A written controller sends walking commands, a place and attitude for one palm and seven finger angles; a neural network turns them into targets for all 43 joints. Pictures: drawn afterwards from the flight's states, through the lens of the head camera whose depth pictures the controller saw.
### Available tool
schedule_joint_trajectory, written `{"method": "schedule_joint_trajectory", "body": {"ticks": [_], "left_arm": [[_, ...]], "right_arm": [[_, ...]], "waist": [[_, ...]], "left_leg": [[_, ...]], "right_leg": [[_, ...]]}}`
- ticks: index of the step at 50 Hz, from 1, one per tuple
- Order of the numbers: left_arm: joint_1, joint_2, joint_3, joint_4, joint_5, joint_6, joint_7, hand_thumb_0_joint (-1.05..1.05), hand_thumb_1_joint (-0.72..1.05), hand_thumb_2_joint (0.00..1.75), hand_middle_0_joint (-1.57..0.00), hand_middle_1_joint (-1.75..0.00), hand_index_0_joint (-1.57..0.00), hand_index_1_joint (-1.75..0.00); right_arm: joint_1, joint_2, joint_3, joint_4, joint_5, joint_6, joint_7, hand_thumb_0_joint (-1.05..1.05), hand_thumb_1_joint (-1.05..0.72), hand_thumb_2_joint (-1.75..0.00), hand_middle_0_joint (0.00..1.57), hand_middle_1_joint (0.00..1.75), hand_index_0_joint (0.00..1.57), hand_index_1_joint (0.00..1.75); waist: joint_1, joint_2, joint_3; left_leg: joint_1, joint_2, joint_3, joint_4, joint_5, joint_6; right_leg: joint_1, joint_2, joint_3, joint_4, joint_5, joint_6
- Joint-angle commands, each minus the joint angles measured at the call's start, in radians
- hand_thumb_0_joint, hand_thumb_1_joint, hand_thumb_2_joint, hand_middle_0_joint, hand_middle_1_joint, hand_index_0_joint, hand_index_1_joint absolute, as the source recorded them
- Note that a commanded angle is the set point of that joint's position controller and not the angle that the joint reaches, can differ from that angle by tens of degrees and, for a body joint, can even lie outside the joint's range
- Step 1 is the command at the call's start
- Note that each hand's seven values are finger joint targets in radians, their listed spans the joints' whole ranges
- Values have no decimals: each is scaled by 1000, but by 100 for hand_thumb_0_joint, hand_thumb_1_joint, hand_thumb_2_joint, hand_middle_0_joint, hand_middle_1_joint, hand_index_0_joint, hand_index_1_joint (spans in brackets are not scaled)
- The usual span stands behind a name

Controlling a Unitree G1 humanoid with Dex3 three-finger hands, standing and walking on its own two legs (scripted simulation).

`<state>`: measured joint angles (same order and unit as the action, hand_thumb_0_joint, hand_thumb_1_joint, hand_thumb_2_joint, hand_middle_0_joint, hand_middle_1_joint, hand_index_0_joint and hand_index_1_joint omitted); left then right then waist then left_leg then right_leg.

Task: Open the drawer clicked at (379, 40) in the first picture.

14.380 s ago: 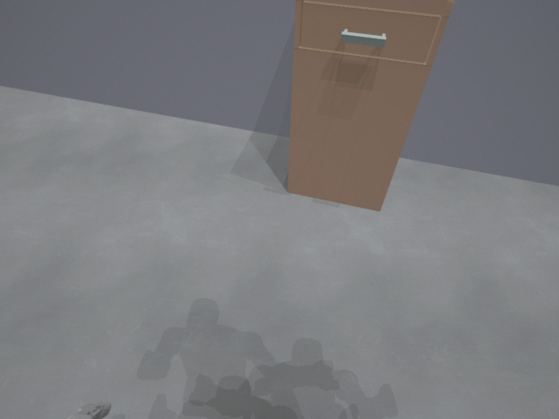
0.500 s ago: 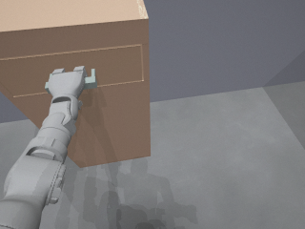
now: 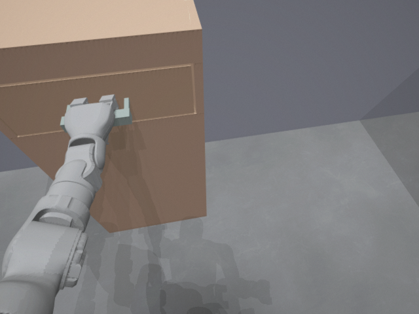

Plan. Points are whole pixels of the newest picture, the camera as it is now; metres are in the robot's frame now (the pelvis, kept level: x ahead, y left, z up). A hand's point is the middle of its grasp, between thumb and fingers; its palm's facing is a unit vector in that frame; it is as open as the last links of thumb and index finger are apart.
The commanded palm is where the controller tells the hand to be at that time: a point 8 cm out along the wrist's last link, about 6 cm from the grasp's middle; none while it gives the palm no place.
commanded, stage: pull the drawer open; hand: left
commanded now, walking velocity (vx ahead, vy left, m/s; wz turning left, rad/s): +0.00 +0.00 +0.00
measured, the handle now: (98, 113) +0.52 +0.22 +0.06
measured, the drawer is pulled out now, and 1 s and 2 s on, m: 0.00 0.06 0.11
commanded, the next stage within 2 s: none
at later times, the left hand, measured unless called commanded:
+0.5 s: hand (100, 143) +0.46 +0.21 +0.04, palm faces -0.05 -0.01 -1.00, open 5.8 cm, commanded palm +0.44 +0.21 +0.10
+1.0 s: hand (100, 160) +0.42 +0.20 +0.04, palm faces +0.01 -0.06 -1.00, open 5.7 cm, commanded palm +0.39 +0.20 +0.10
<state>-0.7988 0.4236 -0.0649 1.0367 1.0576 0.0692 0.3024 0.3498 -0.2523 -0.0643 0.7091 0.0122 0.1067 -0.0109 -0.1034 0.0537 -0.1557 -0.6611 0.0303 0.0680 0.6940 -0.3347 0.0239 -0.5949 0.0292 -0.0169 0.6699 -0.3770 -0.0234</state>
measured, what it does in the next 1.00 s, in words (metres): stands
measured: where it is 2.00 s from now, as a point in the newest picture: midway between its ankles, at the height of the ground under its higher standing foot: outside the picture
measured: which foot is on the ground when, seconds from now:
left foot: down 0.00-1.00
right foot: down 0.00-1.00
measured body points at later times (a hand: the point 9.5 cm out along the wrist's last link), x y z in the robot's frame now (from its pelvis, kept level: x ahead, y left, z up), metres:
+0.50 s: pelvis +0.00 +0.00 +0.00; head +0.07 -0.01 +0.45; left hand +0.45 +0.21 +0.10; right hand +0.08 -0.27 -0.13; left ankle -0.01 +0.10 -0.72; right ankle -0.04 -0.11 -0.72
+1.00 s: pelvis +0.01 +0.00 +0.01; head +0.06 -0.02 +0.46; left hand +0.41 +0.20 +0.09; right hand +0.06 -0.27 -0.13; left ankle -0.01 +0.10 -0.72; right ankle -0.04 -0.11 -0.72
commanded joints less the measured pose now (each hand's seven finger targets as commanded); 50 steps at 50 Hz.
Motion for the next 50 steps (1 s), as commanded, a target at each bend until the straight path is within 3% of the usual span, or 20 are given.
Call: {"method": "schedule_joint_trajectory", "body": {"ticks": [1, 4, 5, 7, 9, 11, 13, 16, 20, 21, 23, 27, 29, 35, 41, 42, 43, 48, 49, 50], "left_arm": [[-267, 201, 74, -202, -16, -6, 24, 0, 90, 90, -40, -135, -40, -135], [-196, 188, 70, -264, -15, -1, 22, 0, 90, 90, -40, -135, -40, -135], [-166, 150, 41, -278, -17, 6, 21, 0, 90, 90, -40, -135, -40, -135], [-135, 157, 51, -322, -17, 14, 22, 0, 90, 90, -40, -135, -40, -135], [-122, 113, 17, -372, -22, 30, 23, 0, 90, 90, -40, -135, -40, -135], [-76, 131, 37, -429, -28, 45, 25, 0, 90, 90, -40, -135, -40, -135], [-331, 171, 29, -357, -10, 56, 34, 0, 90, 90, -40, -135, -40, -135], [-389, 224, 59, -290, 13, 64, 40, 0, 90, 90, -40, -135, -40, -135], [-397, 162, 14, -222, 1, 57, 28, 0, 90, 90, -40, -135, -40, -135], [-419, 192, 39, -234, 0, 43, 26, 0, 90, 90, -40, -135, -40, -135], [-420, 161, 10, -215, 1, 32, 21, 0, 90, 90, -40, -135, -40, -135], [-433, 199, 39, -199, 0, 2, 27, 0, 90, 90, -40, -135, -40, -135], [-374, 211, 55, -190, -1, -5, 29, 0, 90, 90, -40, -135, -40, -135], [-274, 152, 31, -243, -10, -19, 34, 0, 90, 90, -40, -135, -40, -135], [-39, 131, 47, -400, -37, -4, 31, 0, 90, 90, -40, -135, -40, -135], [17, 100, 23, -437, -44, 7, 29, 0, 90, 90, -40, -135, -40, -135], [39, 61, -5, -478, -49, 17, 29, 0, 90, 90, -40, -135, -40, -135], [188, 75, 9, -631, -55, 82, 28, 0, 90, 90, -40, -135, -40, -135], [201, 27, -37, -680, -57, 93, 24, 0, 90, 90, -40, -135, -40, -135], [42, 78, -16, -664, -49, 101, 31, 0, 90, 90, -40, -135, -40, -135]], "right_arm": [[73, -149, -51, -80, -6, -13, -8, 0, -90, -90, 20, 30, 20, 30], [56, -147, -54, -96, -2, -8, -3, 0, -90, -90, 20, 30, 20, 30], [47, -144, -54, -103, 1, -7, -1, 0, -90, -90, 20, 30, 20, 30], [37, -147, -55, -105, 2, -4, 3, 0, -90, -90, 20, 30, 20, 30], [22, -145, -57, -109, 4, -2, 6, 0, -90, -90, 20, 30, 20, 30], [9, -147, -59, -115, 1, 1, 10, 0, -90, -90, 20, 30, 20, 30], [25, -153, -52, -70, 2, 5, -3, 0, -90, -90, 20, 30, 20, 30], [37, -153, -50, -55, -5, 5, -17, 0, -90, -90, 20, 30, 20, 30], [32, -142, -43, -60, -3, 5, -22, 0, -90, -90, 20, 30, 20, 30], [39, -145, -44, -59, -5, 5, -25, 0, -90, -90, 20, 30, 20, 30], [38, -140, -42, -68, -3, 3, -28, 0, -90, -90, 20, 30, 20, 30], [46, -143, -42, -70, -5, -6, -31, 0, -90, -90, 20, 30, 20, 30], [43, -141, -40, -79, -4, -9, -31, 0, -90, -90, 20, 30, 20, 30], [40, -136, -48, -92, -1, -15, -16, 0, -90, -90, 20, 30, 20, 30], [-3, -140, -59, -115, 5, -15, 1, 0, -90, -90, 20, 30, 20, 30], [-13, -136, -57, -125, 8, -14, 4, 0, -90, -90, 20, 30, 20, 30], [-27, -135, -59, -126, 10, -15, 7, 0, -90, -90, 20, 30, 20, 30], [-82, -137, -55, -142, 17, -14, 13, 0, -90, -90, 20, 30, 20, 30], [-102, -133, -51, -151, 18, -16, 16, 0, -90, -90, 20, 30, 20, 30], [-96, -142, -48, -124, 19, -12, 6, 0, -90, -90, 20, 30, 20, 30]], "waist": [[37, -43, -399], [55, -33, -392], [54, -32, -379], [59, -33, -377], [55, -27, -370], [68, -13, -394], [-3, -49, -300], [4, -25, -336], [-4, -30, -326], [-4, -46, -356], [-9, -41, -347], [-10, -41, -351], [9, -44, -359], [37, -17, -367], [82, -40, -399], [90, -33, -394], [82, -37, -367], [103, -53, -333], [98, -31, -324], [61, -47, -288]], "left_leg": [[307, -43, -17, -11, 513, 26], [325, -40, -18, -20, 546, 25], [335, -40, -19, -23, 547, 24], [356, -33, -24, -23, 597, 24], [386, -30, -27, -24, 623, 24], [411, -28, -31, -21, 689, 22], [369, -31, -33, -21, 576, 24], [363, -41, -28, -23, 528, 22], [352, -46, -27, -20, 483, 22], [350, -45, -29, -16, 491, 22], [341, -48, -30, -13, 471, 23], [315, -48, -28, -9, 432, 25], [294, -52, -25, -12, 417, 25], [313, -48, -22, -24, 437, 23], [357, -43, -21, -39, 534, 25], [358, -44, -21, -46, 543, 24], [378, -39, -23, -48, 571, 26], [411, -34, -28, -67, 606, 23], [432, -33, -31, -71, 617, 22], [432, -30, -36, -70, 581, 22]], "right_leg": [[215, 23, 10, -44, 555, 0], [222, 24, 4, -42, 570, 0], [212, 27, 1, -47, 555, 0], [214, 27, -1, -46, 572, -2], [198, 28, -4, -52, 568, -1], [226, 27, -2, -49, 605, -4], [157, 26, -6, -56, 560, 4], [166, 22, 3, -58, 525, -4], [146, 19, 1, -57, 495, -2], [170, 16, 7, -54, 508, -2], [151, 17, 5, -51, 495, 0], [153, 14, 14, -53, 480, 4], [176, 13, 17, -53, 483, 3], [187, 21, 8, -53, 480, -4], [265, 25, 9, -61, 562, -7], [272, 25, 6, -57, 569, -6], [254, 27, 2, -64, 580, -5], [279, 27, -3, -71, 581, -5], [267, 26, -6, -75, 574, -4], [231, 28, -8, -82, 548, -4]]}}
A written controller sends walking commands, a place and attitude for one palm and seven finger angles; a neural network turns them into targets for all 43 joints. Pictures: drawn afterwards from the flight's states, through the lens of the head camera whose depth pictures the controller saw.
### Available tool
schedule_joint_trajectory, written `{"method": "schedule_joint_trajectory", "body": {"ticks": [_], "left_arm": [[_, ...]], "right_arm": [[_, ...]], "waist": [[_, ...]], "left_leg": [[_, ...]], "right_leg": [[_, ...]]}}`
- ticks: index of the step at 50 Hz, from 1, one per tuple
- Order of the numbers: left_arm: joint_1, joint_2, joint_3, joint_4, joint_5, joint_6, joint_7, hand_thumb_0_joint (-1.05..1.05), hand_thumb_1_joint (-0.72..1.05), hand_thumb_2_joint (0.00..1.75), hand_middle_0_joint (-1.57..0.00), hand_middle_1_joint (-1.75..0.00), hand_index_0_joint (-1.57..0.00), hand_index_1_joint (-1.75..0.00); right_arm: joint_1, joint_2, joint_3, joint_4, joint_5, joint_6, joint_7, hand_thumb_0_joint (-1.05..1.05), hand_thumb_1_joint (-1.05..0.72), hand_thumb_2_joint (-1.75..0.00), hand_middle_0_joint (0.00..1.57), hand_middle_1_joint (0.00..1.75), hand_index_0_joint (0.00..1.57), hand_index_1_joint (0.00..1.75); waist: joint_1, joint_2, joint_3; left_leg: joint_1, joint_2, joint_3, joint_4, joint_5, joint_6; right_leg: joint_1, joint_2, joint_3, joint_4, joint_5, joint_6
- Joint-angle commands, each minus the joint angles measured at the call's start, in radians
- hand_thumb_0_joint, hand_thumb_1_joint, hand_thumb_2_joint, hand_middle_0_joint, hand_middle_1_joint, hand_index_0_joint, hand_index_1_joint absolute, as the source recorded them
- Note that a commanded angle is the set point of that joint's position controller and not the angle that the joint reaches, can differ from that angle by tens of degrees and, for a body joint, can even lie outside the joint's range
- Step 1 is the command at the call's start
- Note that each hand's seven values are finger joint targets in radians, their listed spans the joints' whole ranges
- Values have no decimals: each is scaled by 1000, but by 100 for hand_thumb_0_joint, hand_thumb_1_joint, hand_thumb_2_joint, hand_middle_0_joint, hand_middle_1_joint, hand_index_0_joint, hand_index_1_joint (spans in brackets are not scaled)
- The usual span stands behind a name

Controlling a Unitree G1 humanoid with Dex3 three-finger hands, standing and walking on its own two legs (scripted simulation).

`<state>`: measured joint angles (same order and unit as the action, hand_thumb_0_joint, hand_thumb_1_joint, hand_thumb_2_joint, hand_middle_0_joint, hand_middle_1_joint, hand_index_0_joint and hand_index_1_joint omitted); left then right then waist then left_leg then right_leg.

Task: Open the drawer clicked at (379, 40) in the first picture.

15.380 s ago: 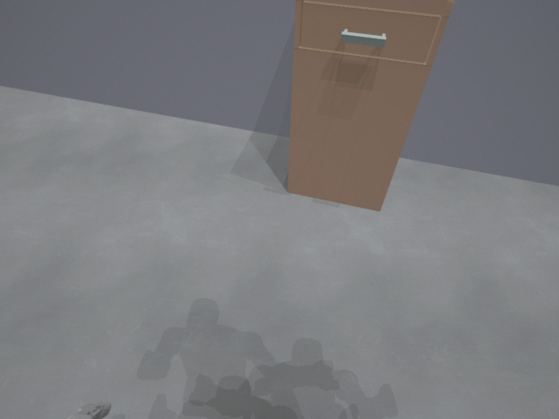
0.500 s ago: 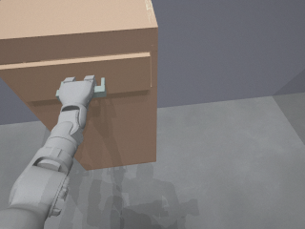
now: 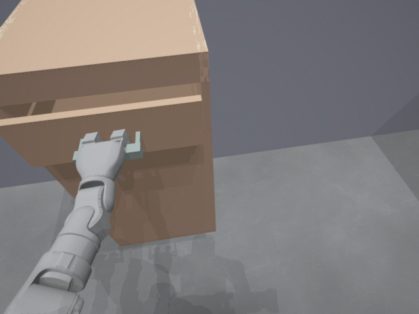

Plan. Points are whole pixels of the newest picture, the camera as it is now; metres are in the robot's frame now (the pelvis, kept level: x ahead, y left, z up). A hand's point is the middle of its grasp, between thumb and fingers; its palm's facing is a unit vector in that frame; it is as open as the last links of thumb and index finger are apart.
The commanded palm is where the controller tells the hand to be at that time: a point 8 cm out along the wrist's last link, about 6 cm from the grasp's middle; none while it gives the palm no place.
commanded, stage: pull the drawer open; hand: left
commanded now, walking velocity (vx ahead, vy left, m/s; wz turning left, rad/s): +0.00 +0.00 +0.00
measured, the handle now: (110, 147) +0.45 +0.22 +0.05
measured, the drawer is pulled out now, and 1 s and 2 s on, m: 0.06 0.11 0.19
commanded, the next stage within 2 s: none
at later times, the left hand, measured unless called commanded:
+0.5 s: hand (111, 178) +0.39 +0.21 +0.03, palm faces -0.01 -0.03 -1.00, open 5.8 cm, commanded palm +0.34 +0.20 +0.09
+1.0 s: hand (109, 195) +0.35 +0.20 +0.03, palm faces -0.03 -0.03 -1.00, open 5.8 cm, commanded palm +0.33 +0.20 +0.09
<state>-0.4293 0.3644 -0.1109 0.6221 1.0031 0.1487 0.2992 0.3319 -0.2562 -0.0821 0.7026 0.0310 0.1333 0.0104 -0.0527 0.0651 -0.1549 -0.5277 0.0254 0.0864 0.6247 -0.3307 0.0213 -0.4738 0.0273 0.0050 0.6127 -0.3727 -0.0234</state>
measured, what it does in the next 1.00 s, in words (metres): stands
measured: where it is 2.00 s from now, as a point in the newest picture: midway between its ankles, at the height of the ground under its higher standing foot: outside the picture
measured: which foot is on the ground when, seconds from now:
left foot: down 0.00-1.00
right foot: down 0.00-1.00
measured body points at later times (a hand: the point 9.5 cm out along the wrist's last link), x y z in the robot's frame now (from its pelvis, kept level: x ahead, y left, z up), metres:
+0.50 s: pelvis -0.02 -0.01 +0.00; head +0.03 -0.03 +0.44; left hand +0.38 +0.21 +0.09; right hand +0.09 -0.26 -0.14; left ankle -0.02 +0.10 -0.72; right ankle -0.05 -0.11 -0.72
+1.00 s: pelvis -0.02 -0.01 +0.00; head +0.00 -0.04 +0.45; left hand +0.34 +0.20 +0.09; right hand +0.16 -0.25 -0.12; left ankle -0.02 +0.10 -0.72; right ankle -0.05 -0.11 -0.72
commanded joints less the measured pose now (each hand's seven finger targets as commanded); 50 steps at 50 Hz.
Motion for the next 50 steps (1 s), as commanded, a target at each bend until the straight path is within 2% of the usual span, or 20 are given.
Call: {"method": "schedule_joint_trajectory", "body": {"ticks": [1, 2, 3, 6, 8, 11, 14, 16, 19, 23, 24, 26, 28, 33, 35, 36, 37, 38, 46, 50], "left_arm": [[-468, 178, 36, -194, 22, 30, 39, 0, 90, 90, -40, -135, -40, -135], [-559, 191, 38, -159, 37, 33, 44, 0, 90, 90, -40, -135, -40, -135], [-518, 192, 49, -102, 48, 40, 43, 0, 90, 90, -40, -135, -40, -135], [-553, 217, 65, -54, 49, 32, 31, 0, 90, 90, -40, -135, -40, -135], [-570, 164, 30, -23, 41, 13, 22, 0, 90, 90, -40, -135, -40, -135], [-598, 192, 53, -3, 42, -27, 13, 0, 90, 90, -40, -135, -40, -135], [-616, 147, 23, 21, 48, -57, 18, 0, 90, 90, -40, -135, -40, -135], [-620, 179, 48, 34, 53, -72, 25, 0, 90, 90, -40, -135, -40, -135], [-526, 105, 9, -5, 49, -81, 34, 0, 90, 90, -40, -135, -40, -135], [-387, 93, 15, -102, 29, -69, 37, 0, 90, 90, -40, -135, -40, -135], [-340, 58, -9, -148, 19, -63, 36, 0, 90, 90, -40, -135, -40, -135], [-202, 108, 45, -173, 4, -41, 31, 0, 90, 90, -40, -135, -40, -135], [-153, 71, 8, -281, -9, -29, 26, 0, 90, 90, -40, -135, -40, -135], [63, 83, 24, -474, -13, 15, 22, 0, 90, 90, -40, -135, -40, -135], [-282, 101, -17, -403, 21, 35, 36, 0, 90, 90, -40, -135, -40, -135], [-343, 131, 1, -374, 31, 39, 44, 0, 90, 90, -40, -135, -40, -135], [-322, 157, 29, -336, 47, 46, 50, 0, 90, 90, -40, -135, -40, -135], [-315, 122, -2, -314, 51, 55, 48, 0, 90, 90, -40, -135, -40, -135], [-391, 99, -21, -179, 16, 18, -3, 0, 90, 90, -40, -135, -40, -135], [-441, 91, -25, -165, 27, -30, -3, 0, 90, 90, -40, -135, -40, -135]], "right_arm": [[-66, -144, -26, -90, -3, -36, -29, 0, -90, -90, 20, 30, 20, 30], [-61, -140, -25, -78, -2, -39, -37, 0, -90, -90, 20, 30, 20, 30], [-63, -132, -23, -75, -5, -40, -42, 0, -90, -90, 20, 30, 20, 30], [-75, -129, -12, -76, -9, -35, -57, 0, -90, -90, 20, 30, 20, 30], [-85, -117, -8, -86, -9, -37, -61, 0, -90, -90, 20, 30, 20, 30], [-88, -119, -6, -96, -13, -36, -68, 0, -90, -90, 20, 30, 20, 30], [-86, -110, -6, -102, -14, -45, -67, 0, -90, -90, 20, 30, 20, 30], [-79, -114, -7, -103, -17, -47, -66, 0, -90, -90, 20, 30, 20, 30], [-86, -103, -13, -126, -16, -52, -54, 0, -90, -90, 20, 30, 20, 30], [-98, -107, -20, -144, -11, -50, -36, 0, -90, -90, 20, 30, 20, 30], [-106, -106, -24, -152, -11, -52, -32, 0, -90, -90, 20, 30, 20, 30], [-123, -115, -22, -158, -8, -51, -28, 0, -90, -90, 20, 30, 20, 30], [-139, -112, -21, -167, -3, -55, -22, 0, -90, -90, 20, 30, 20, 30], [-182, -112, -21, -179, -3, -63, -8, 0, -90, -90, 20, 30, 20, 30], [-164, -122, -11, -126, 1, -59, -29, 0, -90, -90, 20, 30, 20, 30], [-159, -122, -12, -110, -1, -62, -39, 0, -90, -90, 20, 30, 20, 30], [-157, -119, -13, -103, -3, -64, -45, 0, -90, -90, 20, 30, 20, 30], [-164, -112, -10, -103, -4, -63, -50, 0, -90, -90, 20, 30, 20, 30], [-194, -106, 10, -115, 0, -60, -78, 0, -90, -90, 20, 30, 20, 30], [-190, -96, 11, -124, -5, -67, -79, 0, -90, -90, 20, 30, 20, 30]], "waist": [[-28, -88, -240], [-32, -62, -226], [-11, -41, -242], [-1, -62, -289], [-2, -64, -281], [-4, -93, -298], [-11, -75, -271], [-9, -83, -285], [19, -41, -319], [41, -63, -342], [45, -65, -357], [67, -96, -347], [67, -88, -320], [88, -74, -298], [1, -74, -182], [-3, -83, -160], [21, -62, -203], [26, -37, -221], [27, -134, -216], [28, -92, -217]], "left_leg": [[272, -29, -57, 3, 515, 25], [266, -35, -54, -3, 470, 26], [268, -43, -49, -5, 453, 24], [271, -49, -45, -3, 435, 22], [268, -53, -43, 4, 435, 25], [258, -54, -46, 13, 434, 26], [249, -55, -45, 22, 420, 25], [234, -56, -47, 27, 407, 25], [246, -57, -44, 27, 426, 23], [250, -51, -46, 21, 463, 23], [265, -51, -44, 20, 486, 26], [246, -52, -43, 8, 490, 24], [250, -51, -39, -4, 489, 26], [290, -42, -42, -19, 559, 22], [280, -41, -56, -24, 436, 19], [274, -40, -52, -27, 399, 23], [285, -46, -52, -31, 389, 21], [299, -52, -48, -31, 381, 20], [274, -60, -48, -37, 326, 23], [278, -62, -48, -25, 329, 23]], "right_leg": [[81, 30, -27, -30, 505, -2], [56, 27, -26, -37, 471, -2], [68, 26, -26, -34, 450, -8], [107, 15, -16, -35, 460, -9], [102, 11, -19, -28, 476, -8], [113, 6, -13, -24, 485, -5], [73, 5, -17, -19, 473, -4], [82, 4, -10, -19, 466, -4], [90, 8, -16, -7, 475, -10], [131, 14, -19, -6, 514, -11], [145, 15, -17, -8, 538, -9], [195, 14, -15, -16, 570, -9], [196, 13, -16, -19, 586, -6], [219, 14, -15, -19, 614, -5], [94, 23, -27, -40, 469, -4], [82, 21, -21, -54, 426, -5], [95, 21, -18, -48, 404, -10], [96, 19, -20, -50, 396, -13], [131, 2, -11, -66, 390, -4], [104, -2, -11, -54, 392, -6]]}}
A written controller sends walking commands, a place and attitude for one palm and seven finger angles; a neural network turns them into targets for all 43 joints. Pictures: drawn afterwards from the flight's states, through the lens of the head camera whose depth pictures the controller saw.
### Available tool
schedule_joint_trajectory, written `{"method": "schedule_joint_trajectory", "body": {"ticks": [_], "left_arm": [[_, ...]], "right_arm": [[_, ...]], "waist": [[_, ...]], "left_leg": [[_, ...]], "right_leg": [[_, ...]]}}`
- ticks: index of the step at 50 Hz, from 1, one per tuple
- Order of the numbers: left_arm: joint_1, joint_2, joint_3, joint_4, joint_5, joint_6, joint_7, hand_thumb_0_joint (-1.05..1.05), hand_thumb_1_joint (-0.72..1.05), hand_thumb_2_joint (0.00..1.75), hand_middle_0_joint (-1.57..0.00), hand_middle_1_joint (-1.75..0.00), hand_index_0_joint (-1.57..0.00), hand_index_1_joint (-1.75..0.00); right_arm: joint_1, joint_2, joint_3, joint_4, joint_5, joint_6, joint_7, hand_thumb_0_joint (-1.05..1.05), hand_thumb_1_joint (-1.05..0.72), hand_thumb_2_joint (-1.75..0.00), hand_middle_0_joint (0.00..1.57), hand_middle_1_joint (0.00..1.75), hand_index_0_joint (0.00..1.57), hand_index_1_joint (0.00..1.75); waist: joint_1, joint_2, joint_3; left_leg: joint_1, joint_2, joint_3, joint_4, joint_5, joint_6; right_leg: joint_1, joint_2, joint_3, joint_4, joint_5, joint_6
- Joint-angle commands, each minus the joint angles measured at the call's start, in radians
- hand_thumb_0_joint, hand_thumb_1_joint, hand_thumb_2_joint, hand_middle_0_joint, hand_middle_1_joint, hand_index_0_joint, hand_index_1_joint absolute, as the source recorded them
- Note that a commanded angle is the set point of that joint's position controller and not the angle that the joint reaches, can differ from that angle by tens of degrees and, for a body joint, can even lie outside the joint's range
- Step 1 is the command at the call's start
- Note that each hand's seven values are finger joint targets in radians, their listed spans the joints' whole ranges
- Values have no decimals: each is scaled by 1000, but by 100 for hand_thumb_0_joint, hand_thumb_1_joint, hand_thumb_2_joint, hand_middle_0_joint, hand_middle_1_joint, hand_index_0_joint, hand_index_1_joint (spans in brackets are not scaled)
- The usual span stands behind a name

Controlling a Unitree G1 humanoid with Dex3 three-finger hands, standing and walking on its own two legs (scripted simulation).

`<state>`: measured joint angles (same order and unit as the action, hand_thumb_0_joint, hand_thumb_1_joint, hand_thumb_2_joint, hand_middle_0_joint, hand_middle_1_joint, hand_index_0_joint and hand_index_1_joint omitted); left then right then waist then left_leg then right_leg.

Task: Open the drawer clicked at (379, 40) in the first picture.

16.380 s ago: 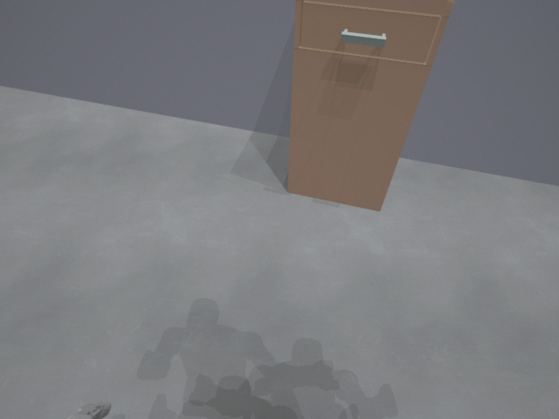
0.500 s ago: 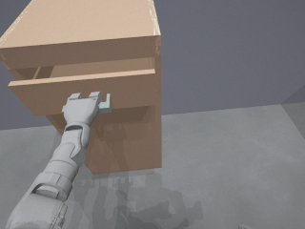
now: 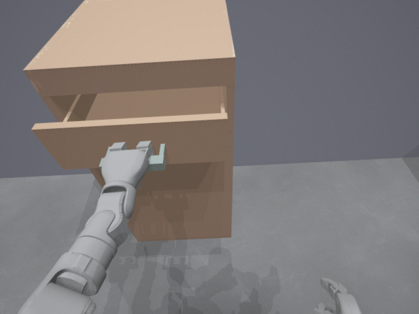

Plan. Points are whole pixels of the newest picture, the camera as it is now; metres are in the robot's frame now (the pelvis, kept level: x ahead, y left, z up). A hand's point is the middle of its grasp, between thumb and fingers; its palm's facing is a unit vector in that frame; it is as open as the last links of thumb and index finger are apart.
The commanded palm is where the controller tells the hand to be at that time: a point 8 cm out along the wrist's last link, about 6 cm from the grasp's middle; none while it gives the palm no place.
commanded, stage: pull the drawer open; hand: left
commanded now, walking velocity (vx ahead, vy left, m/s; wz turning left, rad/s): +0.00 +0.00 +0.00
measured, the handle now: (135, 156) +0.43 +0.20 +0.05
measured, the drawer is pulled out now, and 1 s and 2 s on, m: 0.11 0.19 0.30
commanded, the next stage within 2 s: open the thumb to release the handle in 1.76 s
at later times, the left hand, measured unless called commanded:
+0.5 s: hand (131, 204) +0.32 +0.19 +0.03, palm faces +0.04 -0.11 -0.99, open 5.7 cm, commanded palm +0.30 +0.19 +0.09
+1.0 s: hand (129, 211) +0.30 +0.19 +0.03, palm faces +0.00 -0.13 -0.99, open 5.8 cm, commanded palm +0.25 +0.19 +0.09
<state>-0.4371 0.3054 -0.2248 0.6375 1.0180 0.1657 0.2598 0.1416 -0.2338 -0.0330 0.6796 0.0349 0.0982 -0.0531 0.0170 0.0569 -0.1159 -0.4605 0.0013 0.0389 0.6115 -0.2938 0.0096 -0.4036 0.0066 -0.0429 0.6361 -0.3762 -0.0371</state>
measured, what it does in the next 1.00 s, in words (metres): stands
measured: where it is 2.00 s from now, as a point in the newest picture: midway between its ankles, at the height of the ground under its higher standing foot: outside the picture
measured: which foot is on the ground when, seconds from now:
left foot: down 0.00-1.00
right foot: down 0.00-1.00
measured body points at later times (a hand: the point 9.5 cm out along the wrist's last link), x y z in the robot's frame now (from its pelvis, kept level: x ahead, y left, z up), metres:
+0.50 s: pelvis +0.02 +0.00 +0.00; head +0.03 -0.03 +0.45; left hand +0.31 +0.19 +0.08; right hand +0.15 -0.26 -0.12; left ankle +0.00 +0.12 -0.72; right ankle -0.04 -0.09 -0.72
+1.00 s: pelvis +0.00 -0.01 +0.00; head +0.01 -0.04 +0.45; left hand +0.30 +0.19 +0.09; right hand +0.18 -0.24 -0.10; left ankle +0.00 +0.12 -0.72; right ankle -0.04 -0.09 -0.72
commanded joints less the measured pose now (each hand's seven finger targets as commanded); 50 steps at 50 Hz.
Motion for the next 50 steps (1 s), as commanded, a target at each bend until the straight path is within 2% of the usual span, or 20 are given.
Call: {"method": "schedule_joint_trajectory", "body": {"ticks": [1, 4, 6, 9, 11, 14, 16, 21, 22, 24, 27, 28, 31, 35, 37, 38, 41, 45, 46, 50], "left_arm": [[-429, 183, 117, -170, 16, -55, 39, 0, 90, 90, -40, -135, -40, -135], [-350, 152, 109, -184, 17, -74, 45, 0, 90, 90, -40, -135, -40, -135], [-243, 173, 141, -214, 10, -76, 49, 0, 90, 90, -40, -135, -40, -135], [-161, 123, 106, -271, -2, -61, 52, 0, 90, 90, -40, -135, -40, -135], [-60, 168, 153, -331, -2, -49, 56, 0, 90, 90, -40, -135, -40, -135], [97, 129, 135, -476, -22, -28, 51, 0, 90, 90, -40, -135, -40, -135], [190, 112, 126, -536, -28, -9, 46, 0, 90, 90, -40, -135, -40, -135], [385, 122, 136, -698, -26, 32, 50, 0, 90, 90, -40, -135, -40, -135], [399, 110, 122, -739, -24, 38, 52, 0, 90, 90, -40, -135, -40, -135], [61, 162, 126, -664, 9, 54, 72, 0, 90, 90, -40, -135, -40, -135], [54, 159, 120, -580, 26, 76, 79, 0, 90, 90, -40, -135, -40, -135], [45, 126, 89, -569, 15, 81, 70, 0, 90, 90, -40, -135, -40, -135], [3, 169, 121, -530, 0, 79, 45, 0, 90, 90, -40, -135, -40, -135], [-33, 148, 105, -463, -9, 53, 16, 0, 90, 90, -40, -135, -40, -135], [-69, 157, 107, -464, -4, 28, 9, 0, 90, 90, -40, -135, -40, -135], [-73, 159, 111, -437, -4, 21, 8, 0, 90, 90, -40, -135, -40, -135], [67, 171, 146, -455, -4, -3, 3, 0, 90, 90, -40, -135, -40, -135], [250, 112, 116, -593, -16, -31, 2, 0, 90, 90, -40, -135, -40, -135], [325, 125, 137, -625, -20, -33, 2, 0, 90, 90, -40, -135, -40, -135], [513, 108, 126, -791, -21, -26, 17, 0, 90, 90, -40, -135, -40, -135]], "right_arm": [[7, -123, -39, -100, -11, -33, -15, 0, -90, -90, 20, 30, 20, 30], [2, -113, -42, -117, -13, -38, -9, 0, -90, -90, 20, 30, 20, 30], [-8, -118, -43, -134, -14, -36, 0, 0, -90, -90, 20, 30, 20, 30], [-24, -115, -42, -151, -8, -39, 11, 0, -90, -90, 20, 30, 20, 30], [-32, -122, -47, -159, -10, -39, 18, 0, -90, -90, 20, 30, 20, 30], [-48, -117, -50, -179, -9, -44, 35, 0, -90, -90, 20, 30, 20, 30], [-66, -121, -50, -185, -10, -46, 44, 0, -90, -90, 20, 30, 20, 30], [-107, -118, -45, -201, -10, -51, 61, 0, -90, -90, 20, 30, 20, 30], [-109, -115, -42, -202, -10, -53, 64, 0, -90, -90, 20, 30, 20, 30], [-90, -126, -34, -146, -11, -43, 43, 0, -90, -90, 20, 30, 20, 30], [-100, -112, -31, -131, -11, -45, 22, 0, -90, -90, 20, 30, 20, 30], [-103, -108, -30, -128, -8, -44, 19, 0, -90, -90, 20, 30, 20, 30], [-120, -112, -22, -120, -7, -36, 3, 0, -90, -90, 20, 30, 20, 30], [-135, -99, -8, -124, -8, -36, -12, 0, -90, -90, 20, 30, 20, 30], [-134, -97, -7, -128, -10, -41, -15, 0, -90, -90, 20, 30, 20, 30], [-133, -94, -5, -127, -10, -41, -17, 0, -90, -90, 20, 30, 20, 30], [-140, -96, -8, -152, -17, -45, -9, 0, -90, -90, 20, 30, 20, 30], [-157, -88, -15, -192, -21, -54, 20, 0, -90, -90, 20, 30, 20, 30], [-159, -92, -17, -200, -23, -56, 28, 0, -90, -90, 20, 30, 20, 30], [-171, -89, -17, -229, -23, -58, 57, 0, -90, -90, 20, 30, 20, 30]], "waist": [[-39, -101, -266], [-17, -66, -286], [9, -75, -312], [8, -84, -261], [32, -79, -301], [47, -69, -317], [45, -93, -301], [57, -76, -250], [53, -70, -248], [-18, -61, -176], [8, -48, -201], [4, -56, -204], [14, -98, -224], [14, -137, -181], [15, -101, -188], [12, -117, -170], [54, -101, -215], [73, -86, -228], [83, -93, -248], [83, -80, -206]], "left_leg": [[201, -38, 0, -7, 292, 35], [195, -43, 6, 0, 305, 34], [183, -42, 4, -6, 322, 30], [173, -38, 8, -15, 310, 31], [181, -35, 9, -18, 347, 29], [203, -31, 11, -19, 417, 29], [206, -26, 10, -21, 442, 27], [223, -20, 10, -28, 462, 23], [233, -18, 8, -27, 467, 24], [232, -18, -4, -21, 379, 22], [247, -29, 0, -29, 326, 24], [254, -30, -2, -31, 325, 24], [247, -37, 1, -33, 330, 24], [217, -45, 3, -40, 291, 26], [226, -45, 5, -37, 286, 26], [215, -46, 5, -38, 265, 26], [209, -47, 9, -41, 283, 23], [211, -43, 8, -37, 344, 22], [209, -42, 9, -36, 357, 19], [199, -39, 11, -32, 369, 19]], "right_leg": [[50, 18, 41, -78, 402, 8], [61, 18, 43, -68, 429, 6], [103, 20, 46, -65, 449, 2], [87, 22, 39, -71, 444, 6], [132, 24, 46, -65, 481, 2], [163, 24, 44, -50, 575, 4], [172, 23, 41, -52, 598, 7], [161, 26, 38, -54, 582, 6], [151, 26, 35, -49, 573, 8], [53, 34, 28, -60, 465, 7], [57, 35, 31, -73, 392, 2], [59, 34, 28, -76, 395, 2], [105, 26, 42, -83, 440, 7], [101, 17, 45, -93, 437, 17], [95, 13, 48, -95, 426, 15], [87, 13, 50, -101, 408, 17], [139, 10, 63, -97, 444, 13], [164, 7, 61, -71, 548, 14], [193, 5, 66, -69, 579, 15], [172, 9, 62, -56, 592, 14]]}}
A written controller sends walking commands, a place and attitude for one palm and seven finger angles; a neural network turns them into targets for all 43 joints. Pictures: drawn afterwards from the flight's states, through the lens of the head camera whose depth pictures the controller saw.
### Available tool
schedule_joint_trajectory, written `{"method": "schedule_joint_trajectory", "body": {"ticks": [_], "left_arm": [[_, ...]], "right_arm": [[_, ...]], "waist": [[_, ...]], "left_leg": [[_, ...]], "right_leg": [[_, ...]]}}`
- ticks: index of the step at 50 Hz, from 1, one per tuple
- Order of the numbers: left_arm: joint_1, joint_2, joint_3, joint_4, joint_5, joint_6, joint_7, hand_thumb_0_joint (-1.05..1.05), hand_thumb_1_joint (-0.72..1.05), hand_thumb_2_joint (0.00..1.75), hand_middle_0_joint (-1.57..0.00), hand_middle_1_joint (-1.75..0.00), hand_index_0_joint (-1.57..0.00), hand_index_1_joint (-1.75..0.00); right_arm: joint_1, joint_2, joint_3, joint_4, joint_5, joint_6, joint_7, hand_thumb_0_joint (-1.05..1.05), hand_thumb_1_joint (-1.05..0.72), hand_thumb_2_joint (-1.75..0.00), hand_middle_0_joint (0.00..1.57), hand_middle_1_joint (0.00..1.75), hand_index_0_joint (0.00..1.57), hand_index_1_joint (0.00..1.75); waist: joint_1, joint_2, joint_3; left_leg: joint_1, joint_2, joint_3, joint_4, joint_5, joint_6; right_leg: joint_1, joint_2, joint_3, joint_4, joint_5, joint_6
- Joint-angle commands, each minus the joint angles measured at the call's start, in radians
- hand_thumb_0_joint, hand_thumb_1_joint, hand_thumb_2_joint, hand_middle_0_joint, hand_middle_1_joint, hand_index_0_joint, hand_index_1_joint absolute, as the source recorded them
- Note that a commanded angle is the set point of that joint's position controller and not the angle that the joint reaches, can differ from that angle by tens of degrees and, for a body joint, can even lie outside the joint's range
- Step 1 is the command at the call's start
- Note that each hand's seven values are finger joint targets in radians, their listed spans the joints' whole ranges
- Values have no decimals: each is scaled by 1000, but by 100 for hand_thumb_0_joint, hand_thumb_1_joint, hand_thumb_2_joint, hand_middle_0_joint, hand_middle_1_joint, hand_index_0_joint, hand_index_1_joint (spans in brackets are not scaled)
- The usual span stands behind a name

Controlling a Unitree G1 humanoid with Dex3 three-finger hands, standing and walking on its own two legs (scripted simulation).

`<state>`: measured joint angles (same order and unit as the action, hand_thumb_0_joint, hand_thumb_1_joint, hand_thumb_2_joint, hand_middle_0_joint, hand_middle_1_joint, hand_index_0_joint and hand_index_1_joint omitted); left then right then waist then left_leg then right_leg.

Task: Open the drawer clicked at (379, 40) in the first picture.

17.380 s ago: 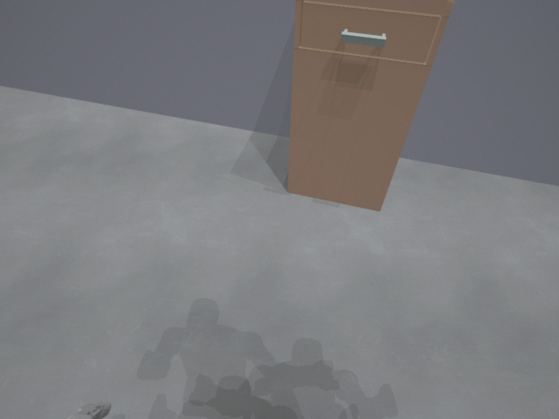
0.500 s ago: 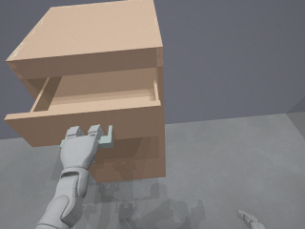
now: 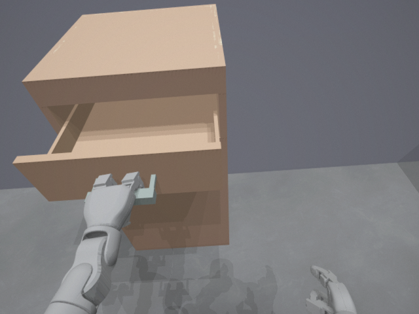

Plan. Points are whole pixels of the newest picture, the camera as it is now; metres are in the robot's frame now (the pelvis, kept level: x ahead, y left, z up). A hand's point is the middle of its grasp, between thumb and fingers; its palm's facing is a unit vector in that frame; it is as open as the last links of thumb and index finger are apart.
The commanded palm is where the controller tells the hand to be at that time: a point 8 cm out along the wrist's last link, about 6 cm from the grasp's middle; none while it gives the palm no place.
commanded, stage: pull the drawer open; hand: left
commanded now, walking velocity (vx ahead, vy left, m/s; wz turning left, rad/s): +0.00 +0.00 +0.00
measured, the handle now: (123, 189) +0.35 +0.22 +0.05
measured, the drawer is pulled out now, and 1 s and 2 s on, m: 0.19 0.30 0.30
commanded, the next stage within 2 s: open the thumb to release the handle in 0.76 s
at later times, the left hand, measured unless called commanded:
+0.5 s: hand (113, 269) +0.19 +0.19 +0.03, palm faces +0.03 -0.17 -0.99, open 5.9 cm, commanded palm +0.14 +0.19 +0.08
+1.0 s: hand (104, 269) +0.19 +0.21 +0.03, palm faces +0.06 -0.11 -0.99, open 6.0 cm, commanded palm +0.16 +0.20 +0.08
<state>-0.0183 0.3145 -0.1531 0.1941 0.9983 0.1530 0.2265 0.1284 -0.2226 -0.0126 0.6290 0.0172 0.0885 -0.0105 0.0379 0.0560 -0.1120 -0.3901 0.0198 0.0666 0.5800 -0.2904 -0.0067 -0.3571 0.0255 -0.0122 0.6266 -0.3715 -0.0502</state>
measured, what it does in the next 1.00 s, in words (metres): stands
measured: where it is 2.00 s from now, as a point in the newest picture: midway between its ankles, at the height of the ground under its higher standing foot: outside the picture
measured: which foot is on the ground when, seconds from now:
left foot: down 0.00-1.00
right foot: down 0.00-1.00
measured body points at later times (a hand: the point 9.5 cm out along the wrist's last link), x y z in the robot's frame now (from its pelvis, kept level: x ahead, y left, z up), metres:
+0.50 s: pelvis +0.00 +0.00 -0.01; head +0.00 -0.04 +0.44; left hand +0.19 +0.20 +0.08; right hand +0.24 -0.18 -0.09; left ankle +0.00 +0.13 -0.73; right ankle -0.04 -0.08 -0.73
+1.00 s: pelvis +0.00 +0.00 -0.01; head +0.01 -0.05 +0.44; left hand +0.18 +0.21 +0.08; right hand +0.21 -0.21 -0.12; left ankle +0.00 +0.13 -0.73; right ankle -0.04 -0.08 -0.73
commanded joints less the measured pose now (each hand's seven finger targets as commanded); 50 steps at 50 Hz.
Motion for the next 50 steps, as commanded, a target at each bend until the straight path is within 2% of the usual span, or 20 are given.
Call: {"method": "schedule_joint_trajectory", "body": {"ticks": [1, 2, 5, 8, 14, 16, 18, 21, 23, 26, 28, 31, 35, 37, 40, 42, 43, 44, 48, 50], "left_arm": [[117, 104, 57, -381, 1, -8, 58, 0, 90, 90, -40, -135, -40, -135], [153, 87, 39, -426, 4, -2, 66, 0, 90, 90, -40, -135, -40, -135], [262, 93, 46, -499, 7, 13, 88, 0, 90, 90, -40, -135, -40, -135], [268, 98, 45, -523, 14, 23, 105, 0, 90, 90, -40, -135, -40, -135], [339, 88, 33, -529, 25, 26, 119, 0, 90, 90, -40, -135, -40, -135], [398, 131, 80, -548, 14, 18, 119, 0, 90, 90, -40, -135, -40, -135], [425, 78, 23, -566, 12, 16, 106, 0, 90, 90, -40, -135, -40, -135], [485, 108, 55, -603, 13, 1, 98, 0, 90, 90, -40, -135, -40, -135], [553, 73, 14, -642, 12, -17, 87, 0, 90, 90, -40, -135, -40, -135], [662, 103, 51, -670, 2, -43, 84, 0, 90, 90, -40, -135, -40, -135], [630, 97, 38, -700, 22, -55, 92, 0, 90, 90, -40, -135, -40, -135], [637, 110, 69, -669, 30, -56, 110, 0, 90, 90, -40, -135, -40, -135], [621, 91, 41, -693, 42, -55, 123, 0, 90, 90, -40, -135, -40, -135], [629, 110, 68, -689, 38, -51, 131, 0, 90, 90, -40, -135, -40, -135], [641, 91, 47, -693, 31, -49, 134, 0, 90, 90, -40, -135, -40, -135], [625, 85, 37, -701, 34, -43, 137, 0, 90, 90, -40, -135, -40, -135], [344, 209, 155, -625, 56, -34, 157, 0, 90, 90, -40, -135, -40, -135], [341, 173, 143, -599, 67, -24, 169, 0, 83, 87, -40, -134, -40, -134], [357, 113, 79, -567, 13, 3, 150, 0, 55, 75, -38, -131, -38, -131], [345, 99, 43, -563, 7, 11, 122, 0, 41, 69, -36, -130, -36, -130]], "right_arm": [[-160, -104, -40, -182, -7, -49, 21, 0, -90, -90, 20, 30, 20, 30], [-160, -100, -41, -188, -7, -49, 28, 0, -90, -90, 20, 30, 20, 30], [-159, -99, -45, -195, -9, -53, 40, 0, -90, -90, 20, 30, 20, 30], [-169, -101, -42, -185, -12, -54, 39, 0, -90, -90, 20, 30, 20, 30], [-186, -89, -30, -176, -17, -64, 36, 0, -90, -90, 20, 30, 20, 30], [-192, -88, -28, -178, -15, -65, 34, 0, -90, -90, 20, 30, 20, 30], [-199, -78, -19, -182, -16, -66, 40, 0, -90, -90, 20, 30, 20, 30], [-205, -76, -14, -191, -19, -66, 47, 0, -90, -90, 20, 30, 20, 30], [-203, -67, -9, -202, -21, -69, 62, 0, -90, -90, 20, 30, 20, 30], [-204, -72, 0, -218, -20, -68, 75, 0, -90, -90, 20, 30, 20, 30], [-201, -70, -1, -218, -31, -67, 83, 0, -90, -90, 20, 30, 20, 30], [-198, -71, -2, -217, -32, -71, 82, 0, -90, -90, 20, 30, 20, 30], [-188, -68, -10, -220, -38, -75, 85, 0, -90, -90, 20, 30, 20, 30], [-186, -70, -9, -220, -37, -75, 82, 0, -90, -90, 20, 30, 20, 30], [-183, -71, -15, -218, -36, -76, 80, 0, -90, -90, 20, 30, 20, 30], [-179, -73, -15, -222, -38, -76, 82, 0, -90, -90, 20, 30, 20, 30], [-185, -91, -16, -167, -36, -56, 51, 0, -90, -90, 20, 30, 20, 30], [-186, -81, -18, -179, -46, -62, 37, 0, -90, -90, 20, 30, 20, 30], [-197, -79, -27, -170, -26, -75, 13, 0, -90, -90, 20, 30, 20, 30], [-204, -83, -21, -168, -28, -73, 8, 0, -90, -90, 20, 30, 20, 30]], "waist": [[60, -67, -205], [61, -43, -206], [59, -52, -197], [46, -72, -152], [50, -95, -114], [65, -96, -123], [60, -93, -102], [73, -88, -107], [73, -91, -93], [79, -78, -79], [66, -80, -64], [71, -51, -68], [70, -31, -99], [73, -55, -114], [71, -72, -122], [68, -71, -123], [21, -89, -84], [47, -79, -87], [50, -86, -129], [44, -101, -114]], "left_leg": [[134, -53, -18, 1, 373, 32], [143, -51, -19, 4, 373, 34], [152, -46, -24, 16, 385, 34], [140, -48, -29, 18, 328, 34], [141, -49, -35, 28, 281, 37], [141, -50, -33, 28, 281, 33], [142, -51, -33, 29, 283, 36], [150, -49, -34, 33, 297, 33], [149, -49, -35, 44, 318, 35], [131, -47, -33, 55, 325, 29], [129, -46, -37, 68, 308, 31], [122, -46, -40, 74, 286, 27], [128, -46, -43, 90, 308, 31], [116, -46, -43, 94, 304, 30], [109, -49, -44, 97, 314, 32], [108, -45, -48, 100, 308, 33], [92, -47, -49, 89, 232, 28], [92, -52, -46, 85, 194, 31], [123, -56, -39, 66, 206, 38], [125, -60, -43, 55, 219, 40]], "right_leg": [[121, -6, 27, -47, 560, 21], [104, -3, 23, -43, 530, 19], [88, 3, 15, -32, 518, 16], [57, 6, 17, -38, 466, 16], [26, 8, 19, -41, 408, 19], [49, 9, 29, -43, 425, 17], [40, 4, 23, -43, 433, 22], [47, 9, 32, -44, 433, 18], [40, 6, 27, -35, 455, 20], [47, 7, 42, -34, 484, 19], [6, 6, 48, -31, 462, 19], [-4, 11, 57, -29, 427, 11], [-14, 7, 50, -7, 451, 12], [-6, 6, 54, -1, 454, 12], [6, 1, 53, 6, 505, 17], [-11, 2, 55, 10, 468, 14], [-53, 5, 64, -13, 418, 16], [-55, 3, 59, -23, 357, 20], [5, -5, 52, -46, 388, 24], [8, -6, 47, -50, 400, 29]]}}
